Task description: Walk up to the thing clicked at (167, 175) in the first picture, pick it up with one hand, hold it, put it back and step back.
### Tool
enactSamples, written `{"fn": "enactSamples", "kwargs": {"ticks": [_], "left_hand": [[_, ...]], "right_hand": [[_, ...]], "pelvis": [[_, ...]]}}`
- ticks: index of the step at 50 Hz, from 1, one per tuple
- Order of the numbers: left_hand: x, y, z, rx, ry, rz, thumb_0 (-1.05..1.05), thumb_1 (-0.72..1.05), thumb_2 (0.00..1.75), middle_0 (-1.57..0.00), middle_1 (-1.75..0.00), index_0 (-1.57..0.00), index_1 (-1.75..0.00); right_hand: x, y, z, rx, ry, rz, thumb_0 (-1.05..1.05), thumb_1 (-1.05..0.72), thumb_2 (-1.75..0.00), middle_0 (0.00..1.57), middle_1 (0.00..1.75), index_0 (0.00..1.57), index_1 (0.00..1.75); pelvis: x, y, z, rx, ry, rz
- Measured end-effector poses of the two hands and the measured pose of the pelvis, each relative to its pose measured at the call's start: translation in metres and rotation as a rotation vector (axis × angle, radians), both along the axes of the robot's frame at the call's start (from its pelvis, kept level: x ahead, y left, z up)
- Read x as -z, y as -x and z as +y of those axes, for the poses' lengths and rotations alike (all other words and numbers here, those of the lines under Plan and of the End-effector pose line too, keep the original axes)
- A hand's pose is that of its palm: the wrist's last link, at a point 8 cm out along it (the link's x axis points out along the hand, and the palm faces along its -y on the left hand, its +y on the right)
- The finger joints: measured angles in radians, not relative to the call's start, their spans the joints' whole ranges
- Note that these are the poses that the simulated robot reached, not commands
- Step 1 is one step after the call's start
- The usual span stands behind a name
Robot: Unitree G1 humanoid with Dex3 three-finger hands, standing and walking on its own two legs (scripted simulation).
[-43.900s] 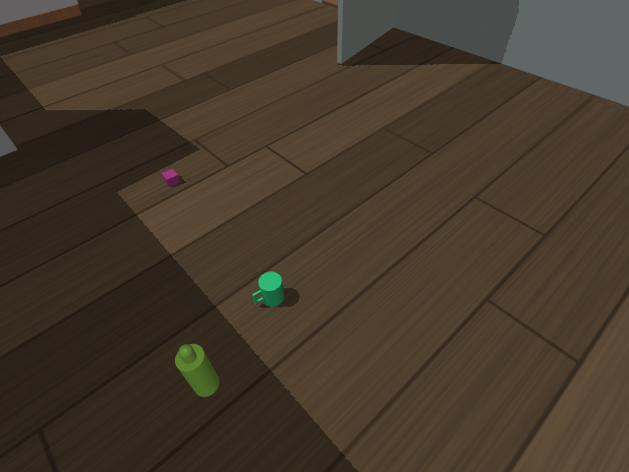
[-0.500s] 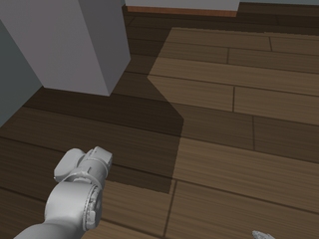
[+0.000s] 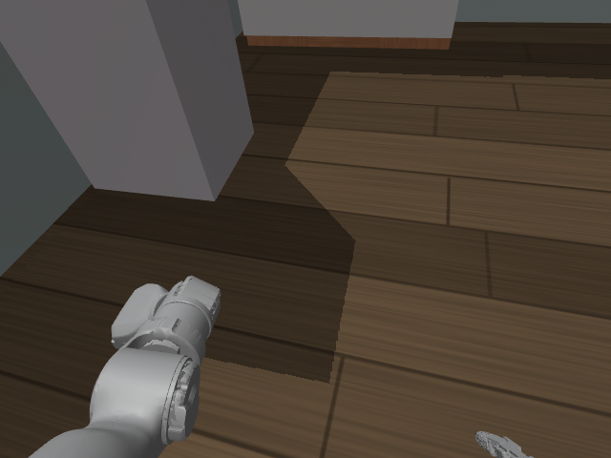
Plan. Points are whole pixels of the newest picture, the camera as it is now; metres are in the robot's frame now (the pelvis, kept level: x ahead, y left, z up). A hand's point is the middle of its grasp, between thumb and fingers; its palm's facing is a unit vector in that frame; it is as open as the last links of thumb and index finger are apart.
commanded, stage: hold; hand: left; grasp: from above
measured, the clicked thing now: (174, 339) +0.33 +0.24 -0.06
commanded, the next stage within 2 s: crouch in 0.62 s
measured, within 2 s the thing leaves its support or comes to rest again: neither
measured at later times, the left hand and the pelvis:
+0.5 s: hand (156, 321) +0.33 +0.25 +0.00, palm faces -0.06 -0.45 -0.89, open 8.9 cm; pelvis +0.01 +0.01 +0.01, yaw +0 degrees
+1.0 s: hand (168, 339) +0.32 +0.24 -0.04, palm faces -0.16 -0.44 -0.88, open 9.0 cm; pelvis +0.02 +0.00 +0.01, yaw +0 degrees
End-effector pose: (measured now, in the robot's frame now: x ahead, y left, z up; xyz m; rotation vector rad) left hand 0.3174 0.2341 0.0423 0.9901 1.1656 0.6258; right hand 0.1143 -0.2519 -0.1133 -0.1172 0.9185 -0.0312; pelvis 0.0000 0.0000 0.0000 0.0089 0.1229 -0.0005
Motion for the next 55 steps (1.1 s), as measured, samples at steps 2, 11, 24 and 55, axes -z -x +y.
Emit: {"fn": "enactSamples", "kwargs": {"ticks": [2, 11, 24, 55], "left_hand": [[0.003, 0.002, 0.001, 0.002, 0.003, 0.018, 0.0, 0.21, 0.32, -0.76, -0.4, -0.77, -0.42], [0.019, 0.007, 0.01, 0.039, -0.005, 0.009, 0.0, 0.22, 0.32, -0.76, -0.4, -0.76, -0.42], [-0.011, -0.012, 0.02, 0.002, -0.003, -0.027, 0.0, 0.22, 0.33, -0.74, -0.43, -0.75, -0.45], [0.05, -0.002, 0.008, 0.076, 0.008, 0.119, 0.01, 0.17, 0.42, -0.7, -0.5, -0.72, -0.5]], "right_hand": [[-0.002, -0.002, 0.001, -0.003, 0.001, -0.005, 0.01, -0.91, -0.9, 0.2, 0.3, 0.2, 0.3], [-0.006, -0.005, 0.006, -0.022, 0.017, 0.007, 0.01, -0.91, -0.9, 0.2, 0.3, 0.2, 0.3], [-0.014, -0.03, 0.016, -0.033, 0.007, -0.033, 0.01, -0.91, -0.9, 0.2, 0.3, 0.2, 0.3], [-0.003, -0.002, -0.001, 0.003, 0.043, 0.054, 0.01, -0.87, -0.89, 0.2, 0.3, 0.2, 0.3]], "pelvis": [[-0.001, 0.0, 0.001, 0.0, 0.001, 0.0], [-0.003, 0.0, 0.006, -0.004, 0.005, -0.006], [-0.007, -0.013, 0.011, -0.008, 0.002, -0.021], [0.002, -0.009, 0.002, -0.006, 0.007, 0.065]]}}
